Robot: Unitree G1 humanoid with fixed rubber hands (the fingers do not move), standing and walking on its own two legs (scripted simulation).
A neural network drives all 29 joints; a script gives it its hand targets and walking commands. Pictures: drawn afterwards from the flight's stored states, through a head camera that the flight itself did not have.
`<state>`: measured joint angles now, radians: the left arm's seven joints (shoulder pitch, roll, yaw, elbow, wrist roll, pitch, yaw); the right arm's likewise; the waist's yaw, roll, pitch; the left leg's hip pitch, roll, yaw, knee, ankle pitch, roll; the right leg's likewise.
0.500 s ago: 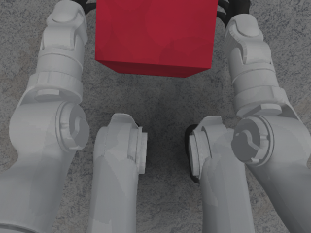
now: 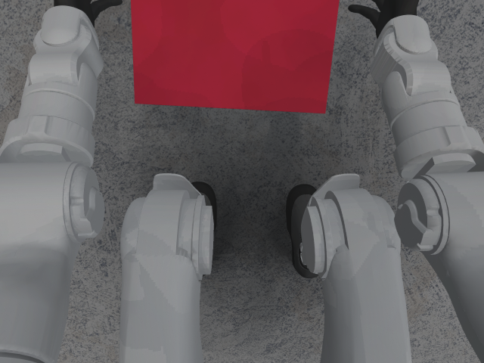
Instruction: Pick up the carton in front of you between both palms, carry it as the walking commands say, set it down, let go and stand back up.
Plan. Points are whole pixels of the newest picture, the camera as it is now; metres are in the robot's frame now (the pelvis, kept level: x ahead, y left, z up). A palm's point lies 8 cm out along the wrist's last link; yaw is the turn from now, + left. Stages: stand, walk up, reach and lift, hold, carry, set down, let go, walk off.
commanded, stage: set down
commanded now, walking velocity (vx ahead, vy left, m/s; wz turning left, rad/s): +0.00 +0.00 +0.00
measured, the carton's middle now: (234, 34) +0.50 +0.05 -0.24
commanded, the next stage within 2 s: let go in 1.08 s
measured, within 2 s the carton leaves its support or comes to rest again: neither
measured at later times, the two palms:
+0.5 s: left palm out of the picture +0.53 +0.24 -0.02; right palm out of the picture +0.53 -0.14 -0.02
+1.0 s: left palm out of the picture +0.54 +0.26 +0.13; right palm out of the picture +0.53 -0.14 +0.13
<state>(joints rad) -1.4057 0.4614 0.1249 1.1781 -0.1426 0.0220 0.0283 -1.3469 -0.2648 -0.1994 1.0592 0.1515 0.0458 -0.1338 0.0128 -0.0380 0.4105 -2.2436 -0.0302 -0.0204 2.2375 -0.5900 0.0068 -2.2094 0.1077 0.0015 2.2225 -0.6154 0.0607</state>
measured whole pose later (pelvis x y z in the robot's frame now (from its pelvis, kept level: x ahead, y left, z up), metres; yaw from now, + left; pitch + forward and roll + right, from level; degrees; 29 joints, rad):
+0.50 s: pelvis +0.00 +0.00 +0.09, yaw +0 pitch +43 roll -3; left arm -1.30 0.42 0.19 1.05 -0.08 0.12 0.00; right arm -1.21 -0.18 -0.27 0.88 0.07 0.14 -0.17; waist 0.00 -0.02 0.06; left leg -2.13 -0.04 -0.03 1.91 -0.53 0.00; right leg -2.10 0.08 0.00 1.89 -0.56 0.04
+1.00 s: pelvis +0.03 +0.01 +0.23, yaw +1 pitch +46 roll -3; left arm -1.15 0.38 0.27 0.92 0.00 0.15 -0.06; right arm -1.05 -0.15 -0.30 0.75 0.03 0.17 -0.12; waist -0.02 -0.01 -0.06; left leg -1.78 -0.05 -0.04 1.38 -0.40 0.01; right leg -1.74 0.06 0.03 1.36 -0.43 0.04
